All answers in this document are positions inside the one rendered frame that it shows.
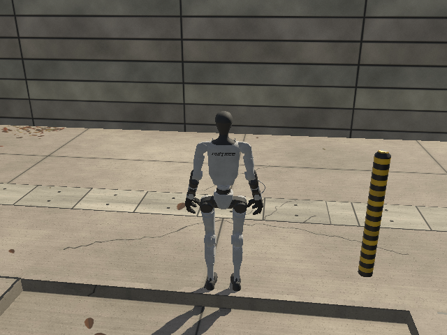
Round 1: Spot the robot right hand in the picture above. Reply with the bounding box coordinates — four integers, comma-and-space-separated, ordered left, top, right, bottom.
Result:
247, 198, 263, 215

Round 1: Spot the robot torso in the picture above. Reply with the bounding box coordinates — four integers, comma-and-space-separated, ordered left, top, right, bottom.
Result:
207, 138, 240, 209

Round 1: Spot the humanoid robot head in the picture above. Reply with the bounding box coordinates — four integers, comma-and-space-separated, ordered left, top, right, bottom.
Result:
212, 111, 236, 145

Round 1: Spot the left robot forearm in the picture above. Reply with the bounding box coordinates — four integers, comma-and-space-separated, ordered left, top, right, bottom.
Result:
186, 170, 199, 200

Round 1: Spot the robot right upper arm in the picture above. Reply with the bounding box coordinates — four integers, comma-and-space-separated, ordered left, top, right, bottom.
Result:
238, 141, 256, 181

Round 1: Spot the right robot forearm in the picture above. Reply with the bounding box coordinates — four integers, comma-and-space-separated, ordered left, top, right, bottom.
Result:
249, 170, 262, 200

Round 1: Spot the robot left hand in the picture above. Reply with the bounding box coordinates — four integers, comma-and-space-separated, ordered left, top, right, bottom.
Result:
185, 197, 200, 214

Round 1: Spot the robot left upper arm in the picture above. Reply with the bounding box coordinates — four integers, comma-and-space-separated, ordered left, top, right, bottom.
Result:
192, 141, 210, 180

